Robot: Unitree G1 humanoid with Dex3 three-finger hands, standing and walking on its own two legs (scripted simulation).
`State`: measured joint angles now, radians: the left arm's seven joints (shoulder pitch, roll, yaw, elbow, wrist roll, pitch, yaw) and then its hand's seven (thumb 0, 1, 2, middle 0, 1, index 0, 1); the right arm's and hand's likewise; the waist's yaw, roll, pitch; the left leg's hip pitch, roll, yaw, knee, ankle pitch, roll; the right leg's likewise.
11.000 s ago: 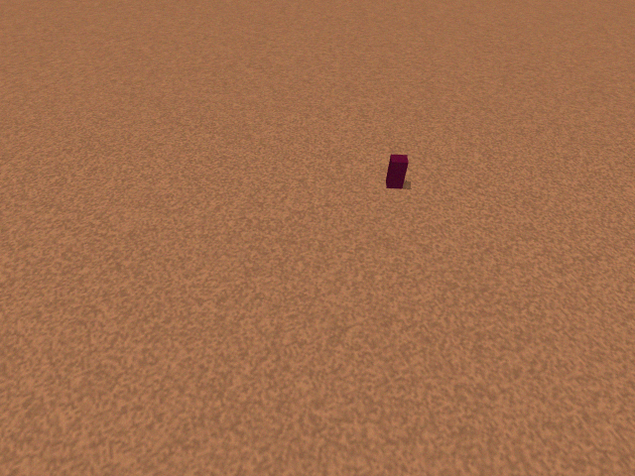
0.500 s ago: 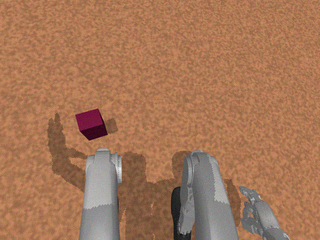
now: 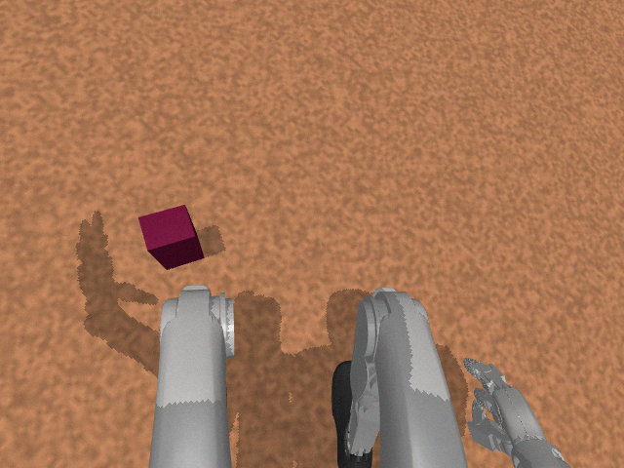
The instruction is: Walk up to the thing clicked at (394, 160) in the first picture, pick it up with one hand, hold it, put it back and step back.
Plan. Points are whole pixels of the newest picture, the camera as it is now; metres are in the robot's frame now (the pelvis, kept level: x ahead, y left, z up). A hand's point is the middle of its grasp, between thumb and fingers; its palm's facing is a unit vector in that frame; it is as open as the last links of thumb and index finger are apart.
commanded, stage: approach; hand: left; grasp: from the side
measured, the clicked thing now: (175, 240) +0.44 +0.23 -0.31
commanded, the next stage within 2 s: close in in 0.52 s
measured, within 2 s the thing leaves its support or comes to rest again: neither
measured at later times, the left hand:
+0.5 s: hand (49, 248) +0.38 +0.37 -0.17, palm faces +0.17 -0.99 +0.03, open 17.3 cm
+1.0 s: hand (132, 255) +0.39 +0.28 -0.25, palm faces +0.14 -0.99 +0.03, open 17.5 cm
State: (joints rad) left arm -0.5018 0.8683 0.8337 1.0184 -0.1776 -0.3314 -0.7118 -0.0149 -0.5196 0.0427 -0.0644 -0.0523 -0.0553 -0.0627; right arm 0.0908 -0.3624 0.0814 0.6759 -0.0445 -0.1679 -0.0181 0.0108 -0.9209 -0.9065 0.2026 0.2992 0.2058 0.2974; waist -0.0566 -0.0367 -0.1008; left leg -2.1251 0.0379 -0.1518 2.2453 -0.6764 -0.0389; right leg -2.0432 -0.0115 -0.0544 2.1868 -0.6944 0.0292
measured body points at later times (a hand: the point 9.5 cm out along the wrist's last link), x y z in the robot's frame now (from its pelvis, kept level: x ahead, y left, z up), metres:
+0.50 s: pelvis +0.00 +0.00 -0.08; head +0.22 +0.12 +0.29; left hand +0.36 +0.42 -0.17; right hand +0.18 -0.27 -0.15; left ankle +0.09 +0.14 -0.35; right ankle +0.10 -0.13 -0.35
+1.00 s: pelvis -0.01 +0.02 -0.11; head +0.21 +0.16 +0.26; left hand +0.38 +0.33 -0.25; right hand +0.18 -0.24 -0.15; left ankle +0.09 +0.14 -0.35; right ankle +0.10 -0.13 -0.35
